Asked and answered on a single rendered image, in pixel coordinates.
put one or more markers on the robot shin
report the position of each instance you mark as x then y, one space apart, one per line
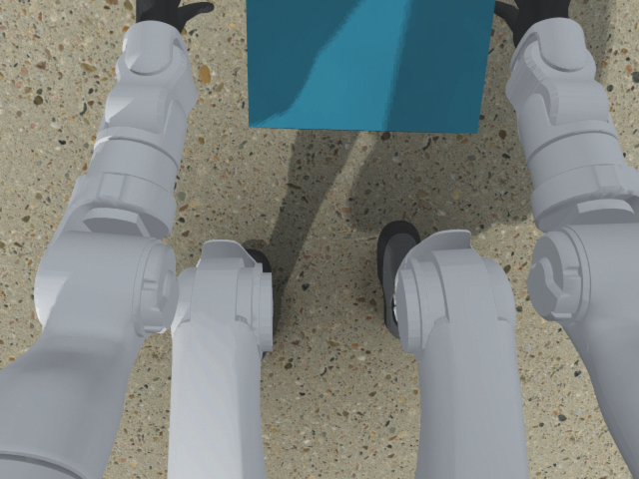
459 239
211 248

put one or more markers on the left robot forearm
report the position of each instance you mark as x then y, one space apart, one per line
129 187

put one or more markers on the right robot forearm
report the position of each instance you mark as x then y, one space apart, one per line
571 147

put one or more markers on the robot left upper arm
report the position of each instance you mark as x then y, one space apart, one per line
61 401

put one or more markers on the robot right upper arm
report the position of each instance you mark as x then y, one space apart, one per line
586 278

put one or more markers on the robot right hand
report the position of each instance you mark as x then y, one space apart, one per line
529 13

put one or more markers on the left robot shin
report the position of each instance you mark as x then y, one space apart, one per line
211 248

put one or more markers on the right robot shin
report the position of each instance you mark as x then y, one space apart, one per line
459 239

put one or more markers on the robot left hand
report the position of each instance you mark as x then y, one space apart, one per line
167 11

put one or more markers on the carton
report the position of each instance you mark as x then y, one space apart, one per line
368 65

